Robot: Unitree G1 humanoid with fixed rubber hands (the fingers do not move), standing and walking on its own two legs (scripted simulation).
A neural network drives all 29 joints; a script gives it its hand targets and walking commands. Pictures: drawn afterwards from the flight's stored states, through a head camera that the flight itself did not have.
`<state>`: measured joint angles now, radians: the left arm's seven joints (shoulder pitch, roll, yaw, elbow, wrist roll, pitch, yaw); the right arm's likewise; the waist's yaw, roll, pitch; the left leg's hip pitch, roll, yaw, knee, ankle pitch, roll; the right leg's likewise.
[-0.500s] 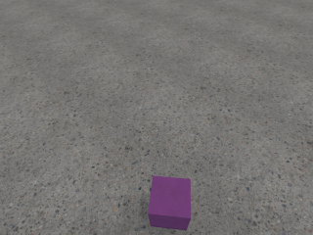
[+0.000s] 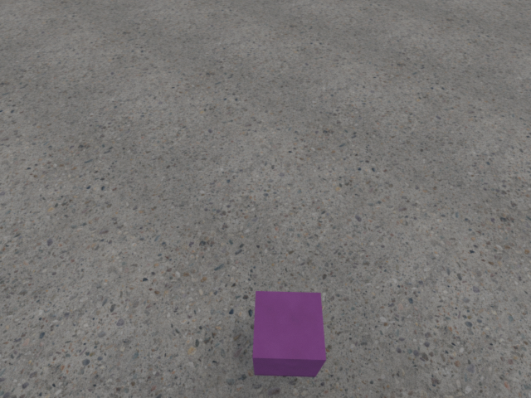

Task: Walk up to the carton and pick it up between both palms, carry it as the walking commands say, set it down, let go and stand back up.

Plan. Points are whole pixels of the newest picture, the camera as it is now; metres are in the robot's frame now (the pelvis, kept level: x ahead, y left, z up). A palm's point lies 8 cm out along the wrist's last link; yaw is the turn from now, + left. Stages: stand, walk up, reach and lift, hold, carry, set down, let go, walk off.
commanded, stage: walk up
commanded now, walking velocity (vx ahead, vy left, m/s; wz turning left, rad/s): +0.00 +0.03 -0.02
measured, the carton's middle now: (286, 335) +0.40 -0.05 -0.65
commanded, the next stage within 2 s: stand in 1.72 s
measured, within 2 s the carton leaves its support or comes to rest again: neither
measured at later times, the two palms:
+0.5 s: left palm out of the picture +0.04 +0.17 -0.15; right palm out of the picture -0.05 -0.25 -0.15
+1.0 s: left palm out of the picture -0.01 +0.20 -0.15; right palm out of the picture -0.06 -0.23 -0.14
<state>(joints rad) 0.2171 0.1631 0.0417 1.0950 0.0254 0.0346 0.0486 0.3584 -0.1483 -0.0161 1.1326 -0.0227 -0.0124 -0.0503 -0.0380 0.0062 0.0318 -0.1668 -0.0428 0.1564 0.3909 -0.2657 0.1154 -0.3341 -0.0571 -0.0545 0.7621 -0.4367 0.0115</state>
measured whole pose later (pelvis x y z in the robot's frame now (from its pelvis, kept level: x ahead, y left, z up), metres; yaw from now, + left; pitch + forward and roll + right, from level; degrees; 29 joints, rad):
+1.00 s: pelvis -0.01 -0.02 +0.00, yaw -2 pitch -1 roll +0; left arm 0.29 0.15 0.02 1.08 0.02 0.03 0.04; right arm 0.35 -0.13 -0.02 1.12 -0.03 0.00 -0.04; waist 0.00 -0.03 0.03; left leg -0.15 -0.03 0.19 0.41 -0.27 0.09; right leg -0.23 -0.08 -0.04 0.48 -0.28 0.01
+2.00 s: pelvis +0.00 +0.03 +0.00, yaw -2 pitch -1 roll +0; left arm 0.29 0.14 0.00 1.13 0.00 -0.01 0.02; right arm 0.32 -0.16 -0.01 1.13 -0.01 -0.01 -0.03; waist 0.00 0.00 0.04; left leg -0.09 0.04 0.04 0.36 -0.25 -0.02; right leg -0.16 -0.06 -0.08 0.36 -0.19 0.03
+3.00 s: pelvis -0.05 +0.03 -0.06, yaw -1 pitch +22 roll +0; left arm -0.10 0.10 0.06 0.45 0.05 0.36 0.05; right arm -0.12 -0.19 -0.17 0.54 -0.03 0.34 0.07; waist -0.01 0.03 -0.13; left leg -0.91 0.03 0.00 0.92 -0.39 -0.03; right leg -0.97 -0.05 0.00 0.89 -0.31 0.03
